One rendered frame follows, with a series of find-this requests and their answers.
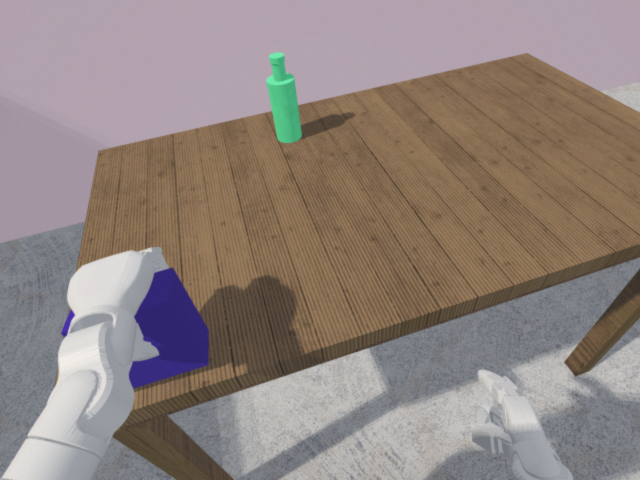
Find sponge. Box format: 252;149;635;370
61;268;209;389

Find robot left hand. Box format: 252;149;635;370
67;247;169;361

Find robot right forearm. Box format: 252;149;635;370
510;440;573;480

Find table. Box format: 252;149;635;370
54;53;640;480

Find robot left forearm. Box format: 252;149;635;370
0;306;137;480

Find robot right hand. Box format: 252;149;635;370
470;369;547;460

